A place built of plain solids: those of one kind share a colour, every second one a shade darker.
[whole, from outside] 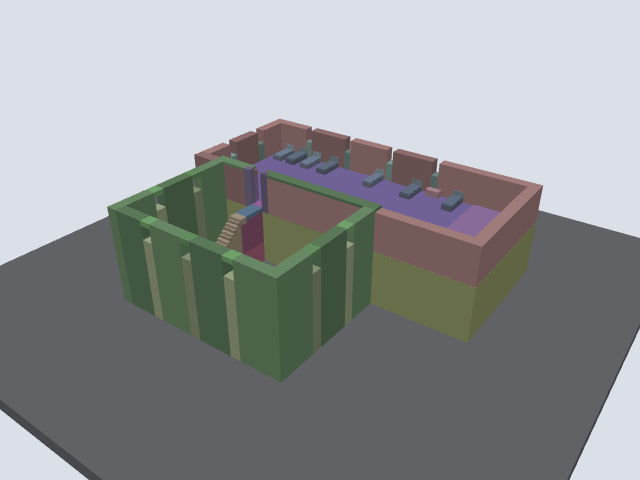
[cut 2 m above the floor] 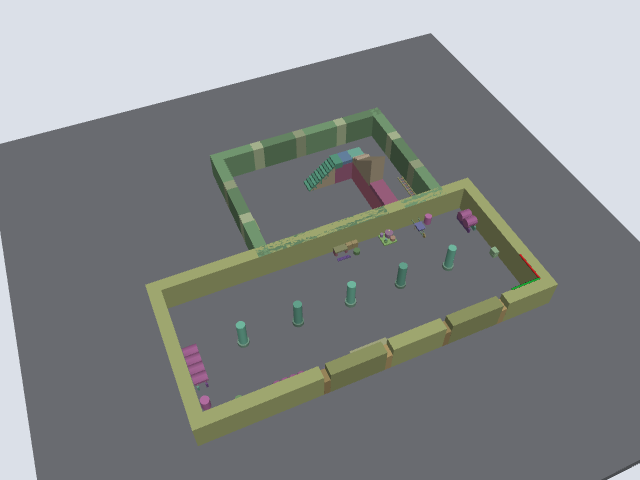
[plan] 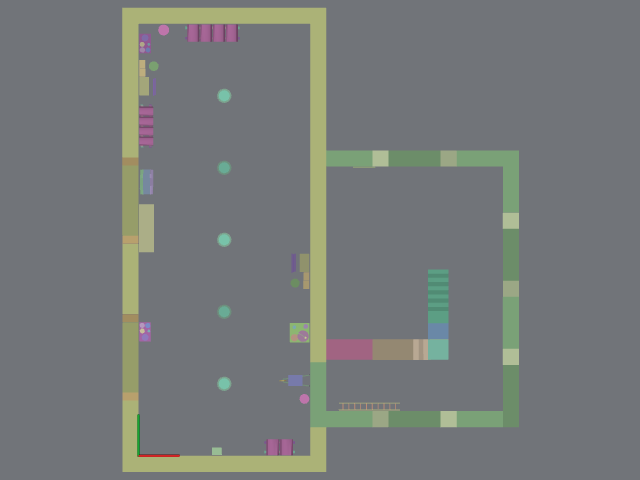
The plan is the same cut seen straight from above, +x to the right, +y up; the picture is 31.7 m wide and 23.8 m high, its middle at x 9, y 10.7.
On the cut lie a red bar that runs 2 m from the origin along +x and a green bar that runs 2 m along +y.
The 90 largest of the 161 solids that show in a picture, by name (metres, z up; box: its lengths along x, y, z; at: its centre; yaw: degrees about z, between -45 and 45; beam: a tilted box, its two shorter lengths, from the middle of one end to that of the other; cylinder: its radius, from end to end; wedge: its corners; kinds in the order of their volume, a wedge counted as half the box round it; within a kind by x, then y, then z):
{
 "wall_vestibule_1": {"box": [0.8, 3.22, 7.42], "at": [8.91, 3.03, 3.41]},
 "wall_vestibule_2": {"box": [0.8, 9.25, 7.42], "at": [8.91, 10.52, 3.41]},
 "wall_vestibule_3": {"box": [3.09, 0.8, 7.42], "at": [10.05, 1.82, 3.41]},
 "wall_vestibule_4": {"box": [3.09, 0.8, 7.42], "at": [10.05, 14.74, 3.41]},
 "wall_vestibule_5": {"box": [2.58, 0.8, 7.42], "at": [13.69, 1.82, 3.41]},
 "wall_vestibule_6": {"box": [2.58, 0.8, 7.42], "at": [13.69, 14.74, 3.41]},
 "wall_vestibule_7": {"box": [3.09, 0.8, 7.42], "at": [17.32, 1.82, 3.41]},
 "wall_vestibule_8": {"box": [3.09, 0.8, 7.42], "at": [17.32, 14.74, 3.41]},
 "wall_vestibule_9": {"box": [0.8, 3.09, 7.42], "at": [18.47, 2.96, 3.41]},
 "wall_vestibule_10": {"box": [0.8, 2.58, 7.42], "at": [18.47, 6.59, 3.41]},
 "wall_vestibule_11": {"box": [0.8, 2.58, 7.42], "at": [18.47, 9.97, 3.41]},
 "wall_vestibule_12": {"box": [0.8, 3.09, 7.42], "at": [18.47, 13.6, 3.41]},
 "wall_undercroft_1": {"box": [0.8, 3.54, 4.41], "at": [-0.4, 0.97, 1.91]},
 "wall_undercroft_2": {"box": [0.8, 3.48, 4.41], "at": [-0.4, 4.88, 1.91]},
 "wall_undercroft_3": {"box": [0.8, 3.48, 4.41], "at": [-0.4, 8.77, 1.91]},
 "wall_undercroft_4": {"box": [0.8, 3.48, 4.41], "at": [-0.4, 12.65, 1.91]},
 "wall_undercroft_5": {"box": [0.8, 7.43, 4.41], "at": [-0.4, 18.51, 1.91]},
 "wall_undercroft_6": {"box": [10.11, 0.8, 4.41], "at": [4.25, -0.4, 1.91]},
 "wall_undercroft_7": {"box": [10.11, 0.8, 4.41], "at": [4.25, 21.82, 1.91]},
 "wall_undercroft_8": {"box": [0.8, 23.02, 4.41], "at": [8.91, 10.71, 1.91]},
 "wall_dorter_1": {"box": [0.8, 3.47, 2.8], "at": [-0.4, 0.93, 5.52]},
 "wall_dorter_2": {"box": [0.8, 3.33, 2.8], "at": [-0.4, 4.88, 5.52]},
 "wall_dorter_3": {"box": [0.8, 3.33, 2.8], "at": [-0.4, 8.77, 5.52]},
 "wall_dorter_4": {"box": [0.8, 3.33, 2.8], "at": [-0.4, 12.65, 5.52]},
 "wall_dorter_5": {"box": [0.8, 7.35, 2.8], "at": [-0.4, 18.54, 5.52]},
 "wall_dorter_6": {"box": [3.08, 0.8, 2.8], "at": [0.74, -0.4, 5.52]},
 "wall_dorter_7": {"box": [2.56, 0.8, 2.8], "at": [4.25, -0.4, 5.52]},
 "wall_dorter_8": {"box": [10.11, 0.8, 2.8], "at": [4.25, 21.82, 5.52]},
 "wall_dorter_9": {"box": [3.08, 0.8, 2.8], "at": [7.77, -0.4, 5.52]},
 "wall_dorter_10": {"box": [0.8, 5.59, 2.8], "at": [8.91, 1.99, 5.52]},
 "wall_dorter_11": {"box": [0.8, 16.48, 2.8], "at": [8.91, 13.98, 5.52]},
 "floor_dorter_1": {"box": [8.51, 21.42, 0.4], "at": [4.25, 10.71, 4.22]},
 "wall_vestibule_under_light_1": {"box": [0.8, 0.8, 6.07], "at": [12.0, 1.82, 2.73]},
 "wall_vestibule_under_light_2": {"box": [0.8, 0.8, 6.07], "at": [12.0, 14.74, 2.73]},
 "wall_vestibule_under_light_3": {"box": [0.8, 0.8, 6.07], "at": [15.38, 1.82, 2.73]},
 "wall_vestibule_under_light_4": {"box": [0.8, 0.8, 6.07], "at": [15.38, 14.74, 2.73]},
 "wall_vestibule_under_light_5": {"box": [0.8, 0.8, 6.07], "at": [18.47, 4.91, 2.73]},
 "wall_vestibule_under_light_6": {"box": [0.8, 0.8, 6.07], "at": [18.47, 8.28, 2.73]},
 "wall_vestibule_under_light_7": {"box": [0.8, 0.8, 6.07], "at": [18.47, 11.66, 2.73]},
 "mass_under_upper_1": {"box": [6.06, 1.02, 1.94], "at": [12.34, 5.26, 0.67]},
 "mass_under_head_1": {"box": [2.3, 1.02, 2.48], "at": [10.46, 5.26, 2.88]},
 "mass_under_head_2": {"box": [1.02, 1.39, 1.94], "at": [14.86, 6.47, 0.67]},
 "fill_under_steps_1": {"wedge": [[11.6, 4.76, 1.64], [11.6, 4.76, 4.15], [11.6, 5.77, 1.64], [11.6, 5.77, 4.15], [14.48, 4.76, 1.64], [14.48, 4.76, 1.7], [14.48, 5.77, 1.64], [14.48, 5.77, 1.7]]},
 "fill_under_steps_2": {"wedge": [[14.35, 7.16, -0.3], [14.35, 7.16, 1.71], [14.35, 9.46, -0.3], [14.35, 9.46, -0.24], [15.37, 7.16, -0.3], [15.37, 7.16, 1.71], [15.37, 9.46, -0.3], [15.37, 9.46, -0.24]]},
 "wall_dorter_under_light_1": {"box": [0.8, 0.55, 1.75], "at": [-0.4, 2.94, 5.0]},
 "wall_dorter_under_light_2": {"box": [0.8, 0.55, 1.75], "at": [-0.4, 6.83, 5.0]},
 "wall_dorter_under_light_3": {"box": [0.8, 0.55, 1.75], "at": [-0.4, 10.71, 5.0]},
 "wall_dorter_under_light_4": {"box": [0.8, 0.55, 1.75], "at": [-0.4, 14.59, 5.0]},
 "wall_dorter_under_light_5": {"box": [0.7, 0.8, 1.75], "at": [2.63, -0.4, 5.0]},
 "bed_frame_dorter_1": {"box": [1.86, 0.83, 0.3], "at": [0.96, 1.02, 4.57]},
 "bed_frame_dorter_2": {"box": [1.89, 0.86, 0.38], "at": [0.97, 2.39, 4.61]},
 "bed_frame_dorter_3": {"box": [1.89, 0.84, 0.3], "at": [0.98, 3.84, 4.57]},
 "bed_frame_dorter_4": {"box": [1.9, 0.87, 0.31], "at": [0.98, 13.22, 4.58]},
 "bed_frame_dorter_5": {"box": [1.93, 0.81, 0.38], "at": [0.99, 16.62, 4.61]},
 "bed_frame_dorter_6": {"box": [1.93, 0.76, 0.36], "at": [1.0, 9.92, 4.6]},
 "bed_frame_dorter_7": {"box": [1.96, 0.87, 0.32], "at": [1.01, 5.59, 4.58]},
 "floor_dais_1": {"box": [8.51, 3.57, 0.09], "at": [4.25, 19.64, 4.46]},
 "wall_undercroft_under_light_1": {"box": [0.8, 0.4, 1.75], "at": [-0.4, 2.94, 0.57]},
 "wall_undercroft_under_light_2": {"box": [0.8, 0.4, 1.75], "at": [-0.4, 6.83, 0.57]},
 "wall_undercroft_under_light_3": {"box": [0.8, 0.4, 1.75], "at": [-0.4, 10.71, 0.57]},
 "wall_undercroft_under_light_4": {"box": [0.8, 0.4, 1.75], "at": [-0.4, 14.59, 0.57]},
 "pier_undercroft_1": {"cylinder": 0.27, "from": [4.25, 3.57, 0.25], "to": [4.25, 3.57, 2.17]},
 "pier_undercroft_2": {"cylinder": 0.27, "from": [4.25, 7.14, 0.22], "to": [4.25, 7.14, 2.17]},
 "pier_undercroft_3": {"cylinder": 0.27, "from": [4.25, 10.71, 0.29], "to": [4.25, 10.71, 2.17]},
 "pier_undercroft_4": {"cylinder": 0.27, "from": [4.25, 14.28, 0.26], "to": [4.25, 14.28, 2.17]},
 "pier_undercroft_5": {"cylinder": 0.27, "from": [4.25, 17.85, 0.25], "to": [4.25, 17.85, 2.17]},
 "wall_wallhead_1": {"box": [0.45, 0.6, 3.0], "at": [9.09, 4.49, 5.62]},
 "wall_wallhead_2": {"box": [0.45, 0.6, 3.0], "at": [9.09, 6.04, 5.62]},
 "wall_vestibule_over_light_1": {"box": [0.8, 0.8, 0.35], "at": [12.0, 1.82, 6.95]},
 "wall_vestibule_over_light_2": {"box": [0.8, 0.8, 0.35], "at": [12.0, 14.74, 6.95]},
 "wall_vestibule_over_light_3": {"box": [0.8, 0.8, 0.35], "at": [15.38, 1.82, 6.95]},
 "wall_vestibule_over_light_4": {"box": [0.8, 0.8, 0.35], "at": [15.38, 14.74, 6.95]},
 "wall_vestibule_over_light_5": {"box": [0.8, 0.8, 0.35], "at": [18.47, 4.91, 6.95]},
 "wall_vestibule_over_light_6": {"box": [0.8, 0.8, 0.35], "at": [18.47, 8.28, 6.95]},
 "wall_vestibule_over_light_7": {"box": [0.8, 0.8, 0.35], "at": [18.47, 11.66, 6.95]},
 "bed_pallet_dorter_1": {"box": [1.74, 0.77, 0.11], "at": [0.99, 1.02, 4.78]},
 "bed_pallet_dorter_2": {"box": [1.77, 0.8, 0.11], "at": [1.0, 2.39, 4.85]},
 "bed_pallet_dorter_3": {"box": [1.77, 0.78, 0.11], "at": [1.01, 3.84, 4.78]},
 "bed_pallet_dorter_4": {"box": [1.78, 0.81, 0.11], "at": [1.01, 13.22, 4.79]},
 "bed_pallet_dorter_5": {"box": [1.81, 0.75, 0.11], "at": [1.02, 16.62, 4.85]},
 "bed_pallet_dorter_6": {"box": [1.84, 0.81, 0.11], "at": [1.04, 5.59, 4.79]},
 "floor_head_the_stone_1": {"box": [1.71, 1.02, 0.3], "at": [10.17, 5.26, 4.27]},
 "floor_head_the_stone_2": {"box": [1.02, 0.81, 0.3], "at": [14.86, 6.18, 1.79]},
 "jamb_wall_head_1": {"box": [0.8, 0.35, 2.05], "at": [8.91, 4.61, 5.45]},
 "floor_turn_1": {"box": [1.46, 1.02, 0.3], "at": [14.64, 5.26, 1.79]},
 "threshold_wall_head_1": {"box": [0.8, 1.65, 0.3], "at": [8.91, 5.26, 4.27]},
 "chest_dorter_1": {"box": [0.57, 1.04, 0.51], "at": [0.31, 14.75, 4.67]},
 "cask_undercroft_1": {"cylinder": 0.27, "from": [1.25, 21.11, 0.0], "to": [1.25, 21.11, 0.74]},
 "tub_stand_undercroft_1": {"box": [0.97, 0.97, 0.17], "at": [7.99, 6.1, 0.04]},
 "tread_1": {"wedge": [[11.01, 4.76, 3.93], [11.01, 4.76, 4.42], [11.01, 5.77, 3.93], [11.01, 5.77, 4.42], [11.62, 4.76, 3.93], [11.62, 4.76, 4.42], [11.62, 5.77, 3.93], [11.62, 5.77, 4.42]]}
}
